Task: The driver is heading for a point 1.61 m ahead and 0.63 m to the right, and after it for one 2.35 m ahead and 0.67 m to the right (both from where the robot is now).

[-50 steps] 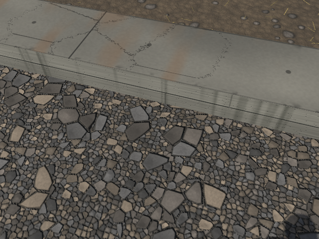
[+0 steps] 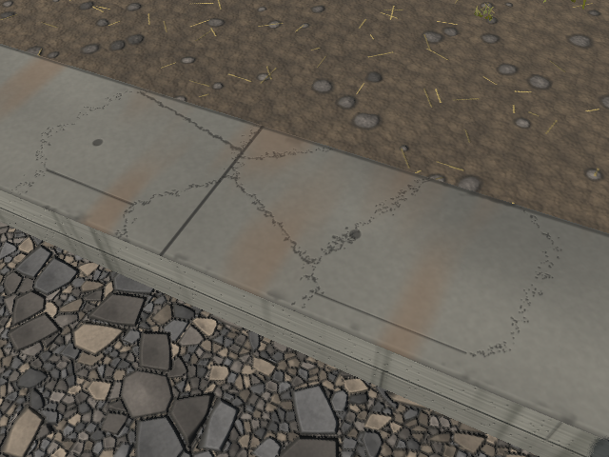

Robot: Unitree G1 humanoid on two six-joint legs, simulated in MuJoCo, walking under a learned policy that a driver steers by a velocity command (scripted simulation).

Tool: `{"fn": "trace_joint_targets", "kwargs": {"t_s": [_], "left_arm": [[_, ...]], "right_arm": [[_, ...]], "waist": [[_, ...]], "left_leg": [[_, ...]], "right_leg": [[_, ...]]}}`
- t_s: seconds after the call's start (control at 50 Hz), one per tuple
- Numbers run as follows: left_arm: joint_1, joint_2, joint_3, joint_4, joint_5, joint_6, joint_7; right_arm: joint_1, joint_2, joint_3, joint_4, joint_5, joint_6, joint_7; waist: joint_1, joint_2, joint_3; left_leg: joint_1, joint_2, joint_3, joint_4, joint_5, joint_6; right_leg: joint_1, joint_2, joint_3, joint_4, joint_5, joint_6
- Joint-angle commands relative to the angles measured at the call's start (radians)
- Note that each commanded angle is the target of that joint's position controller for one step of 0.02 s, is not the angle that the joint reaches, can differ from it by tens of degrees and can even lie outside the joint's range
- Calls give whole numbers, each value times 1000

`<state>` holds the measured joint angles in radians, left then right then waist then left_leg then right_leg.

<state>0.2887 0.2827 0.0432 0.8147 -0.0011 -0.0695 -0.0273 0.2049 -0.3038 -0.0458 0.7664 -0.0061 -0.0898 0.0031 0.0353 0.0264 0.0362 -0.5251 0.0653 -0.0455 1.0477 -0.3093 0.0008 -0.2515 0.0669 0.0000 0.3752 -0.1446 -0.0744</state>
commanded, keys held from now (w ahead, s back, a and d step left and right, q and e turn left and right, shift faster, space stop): w+e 1.00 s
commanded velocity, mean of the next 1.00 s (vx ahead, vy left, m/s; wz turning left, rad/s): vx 0.50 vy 0.00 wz -0.53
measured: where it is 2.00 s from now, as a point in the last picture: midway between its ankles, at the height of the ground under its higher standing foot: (514, 246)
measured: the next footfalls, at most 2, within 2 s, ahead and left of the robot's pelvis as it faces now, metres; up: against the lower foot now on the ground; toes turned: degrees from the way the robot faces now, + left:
left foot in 0.28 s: +0.33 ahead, +0.14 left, +0.00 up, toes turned -12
right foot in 0.76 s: +0.43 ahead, -0.14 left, +0.00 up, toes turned -28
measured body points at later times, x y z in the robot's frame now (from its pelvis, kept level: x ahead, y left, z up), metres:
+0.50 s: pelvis +0.26 +0.05 +0.00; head +0.29 +0.05 +0.45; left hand +0.47 +0.28 -0.11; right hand +0.28 -0.25 -0.10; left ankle +0.30 +0.15 -0.74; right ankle +0.25 -0.10 -0.66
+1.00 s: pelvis +0.47 -0.07 +0.00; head +0.48 -0.10 +0.45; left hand +0.60 +0.15 -0.12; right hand +0.51 -0.36 -0.10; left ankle +0.56 +0.03 -0.43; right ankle +0.39 -0.12 -0.74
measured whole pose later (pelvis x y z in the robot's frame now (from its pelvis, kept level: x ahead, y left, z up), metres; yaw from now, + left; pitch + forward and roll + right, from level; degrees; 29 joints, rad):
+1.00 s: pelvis +0.47 -0.07 +0.00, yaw -34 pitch +2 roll +1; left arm 0.49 0.23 0.02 0.79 0.01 0.01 0.00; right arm 0.12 -0.21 0.01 0.67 0.01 -0.07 0.02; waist 0.05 0.02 -0.01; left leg -1.11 0.05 0.00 2.12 -0.49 -0.05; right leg -0.21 0.07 0.09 0.47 -0.30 -0.08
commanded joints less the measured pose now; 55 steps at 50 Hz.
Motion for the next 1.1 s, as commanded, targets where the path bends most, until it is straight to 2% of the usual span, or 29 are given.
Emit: {"fn": "trace_joint_targets", "kwargs": {"t_s": [0.02, 0.1, 0.16, 0.22, 0.26, 0.28, 0.3, 0.32, 0.34, 0.38, 0.4, 0.44, 0.58, 0.64, 0.7, 0.72, 0.74, 0.76, 0.78, 0.8, 0.82, 0.84, 0.88, 0.92, 0.98, 1.02, 1.04, 1.06, 1.1], "left_arm": [[-36, 166, 42, -68, -11, -21, 18], [18, 194, 55, -55, -20, -11, 37], [75, 194, 59, -39, -30, 0, 42], [68, 197, 64, -42, -26, 7, 50], [53, 157, 53, -53, -19, 10, 49], [45, 98, 31, -73, -6, 6, 45], [160, 13, 4, -95, -5, -6, 44], [173, 76, 10, -110, -33, -11, 44], [95, 165, 34, -104, -42, -5, 45], [-4, 159, 41, -124, -20, 9, 46], [-10, 137, 41, -136, -18, 15, 43], [-7, 89, 32, -145, -24, 29, 38], [-99, 30, 8, -201, -7, 49, 18], [-195, 48, 8, -245, -8, 66, 7], [-159, 83, 26, -265, 14, 88, 3], [-20, 112, 49, -239, 19, 90, 4], [133, 131, 70, -195, 9, 87, 8], [188, 205, 85, -150, -9, 83, 21], [142, 310, 82, -211, 16, 68, 30], [174, 250, 83, -214, 7, 58, 15], [180, 197, 71, -178, -4, 58, 9], [136, 154, 58, -170, -12, 59, 8], [42, 103, 26, -197, 12, 54, 16], [109, 101, 22, -148, 22, 61, 33], [248, 46, -7, -38, 9, 70, 33], [267, 13, -28, 6, 7, 75, 32], [227, 13, -33, 10, -14, 82, 31], [204, 8, -36, 7, -8, 93, 42], [201, 71, -10, -4, -27, 90, 72]], "right_arm": [[-8, -62, -14, -71, -8, -3, -10], [-165, -42, -3, -104, 0, -15, -1], [-242, -59, -8, -127, 14, -26, 7], [-228, -98, -21, -131, 21, -37, 9], [-96, -134, -42, -98, 13, -44, 0], [38, -178, -57, -83, -5, -47, -7], [132, -265, -80, -66, -13, -30, -12], [168, -233, -78, -44, -1, -17, -4], [116, -149, -56, -64, 1, -16, -4], [14, -86, -32, -65, -6, -13, -5], [-15, -76, -28, -58, -13, -14, -8], [-31, -78, -32, -45, -10, -21, -10], [-33, -134, -49, -18, -2, -9, -19], [-10, -160, -52, -11, 16, 1, -15], [-15, -198, -59, -13, 35, 18, -14], [-72, -186, -52, -35, 43, 30, -10], [-103, -169, -46, -43, 59, 29, -7], [-69, -89, -23, -56, 14, 15, -5], [67, 19, 18, -73, -24, -11, 11], [60, -90, -3, -64, -1, -27, 23], [10, -102, -11, -71, 32, -29, 28], [-30, -70, -3, -78, 23, -28, 24], [-66, -51, 0, -98, 9, -5, 15], [-58, 56, 29, -109, 2, 11, 14], [-135, 152, 85, -190, 24, 8, 14], [-220, 175, 117, -268, 23, -6, 19], [-299, 202, 143, -335, 0, -15, 26], [-354, 196, 151, -381, -14, -23, 26], [-432, 176, 158, -477, -62, -26, 9]], "waist": [[-37, -99, -35], [13, -103, -12], [38, -110, -14], [8, -127, -25], [-63, -125, -86], [-126, -69, -207], [-96, 198, -346], [-99, 302, -370], [-119, 157, -242], [-89, 65, -95], [-63, 94, -66], [-44, 104, -49], [-50, 65, -69], [-73, 52, -27], [-28, 90, -79], [61, 58, -173], [147, 34, -213], [125, -163, -146], [-10, -374, -238], [74, -180, -364], [57, -89, -220], [27, -19, -118], [-30, -58, 6], [-25, -183, -6], [-8, -134, 55], [-4, -78, 98], [-19, -43, 105], [-14, -61, 91], [-24, -94, -45]], "left_leg": [[-67, 28, -18, -152, 104, -40], [22, -26, -8, -434, 353, -69], [55, -47, -27, -527, 384, -69], [115, -44, -51, -587, 308, -43], [314, -37, -25, -639, 261, 3], [544, 79, -122, -619, 229, 62], [891, 312, -459, -632, 194, 196], [910, 379, -705, -724, -71, 247], [791, 323, -589, -756, -176, 205], [562, 240, -338, -795, 57, 166], [490, 214, -260, -818, 150, 164], [419, 185, -142, -858, 284, 172], [406, 180, 108, -873, 461, 178], [423, 196, 144, -835, 485, 153], [520, 240, 163, -651, 879, 128], [494, 199, 197, -442, 1165, 125], [399, 135, 235, -213, 1037, 72], [44, 42, 217, 116, 241, 8], [-258, -79, 101, 479, -305, -44], [-342, -68, -49, 573, -230, -57], [-424, -34, -20, 558, -158, -42], [-457, 1, -8, 519, -95, -36], [-419, 23, -7, 522, -33, -53], [-538, -29, 74, 940, -116, -80], [-967, -12, 50, 1372, -225, -37], [-1072, 5, 51, 1364, -206, -19], [-1001, 25, 95, 1155, -129, -17], [-902, 27, 131, 1005, -72, -31], [-354, 33, 190, 612, 64, -31]], "right_leg": [[35, -252, 271, -222, 132, -192], [-15, -194, 204, -209, 90, -138], [32, -217, 256, -160, 42, -124], [90, -245, 333, -72, 20, -93], [60, -190, 324, 67, 87, -51], [-35, -125, 272, 290, 27, -16], [-351, 14, 129, 612, -355, 51], [-530, -40, 124, 811, -459, 60], [-564, -93, 147, 878, -369, 60], [-515, -151, 109, 847, -239, 72], [-474, -175, 109, 813, -201, 77], [-426, -184, 81, 791, -160, 91], [-317, -160, -4, 541, 43, 113], [-281, -150, -25, 437, 37, 77], [-189, -83, -97, 388, -148, 12], [-13, -33, -117, 332, -81, -21], [178, 2, -133, 124, 112, -50], [408, -88, 66, 72, 385, -79], [566, -379, 546, 120, 769, -276], [562, -446, 673, -11, 394, -391], [475, -399, 602, -54, 58, -342], [352, -353, 549, -76, -156, -285], [110, -299, 482, -130, -162, -255], [75, -291, 455, -129, 15, -280], [158, -325, 466, -90, -113, -224], [129, -304, 432, -95, -176, -175], [2, -228, 364, -107, -211, -141], [-96, -187, 350, -158, -185, -141], [-322, -202, 344, -383, -55, -177]]}}
Velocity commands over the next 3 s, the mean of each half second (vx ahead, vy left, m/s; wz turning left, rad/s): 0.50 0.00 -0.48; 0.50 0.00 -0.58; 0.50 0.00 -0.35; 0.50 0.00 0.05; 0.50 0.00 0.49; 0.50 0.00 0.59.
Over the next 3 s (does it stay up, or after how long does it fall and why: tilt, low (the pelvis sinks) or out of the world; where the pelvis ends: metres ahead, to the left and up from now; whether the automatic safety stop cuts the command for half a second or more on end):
stays up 1.38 -0.73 0.18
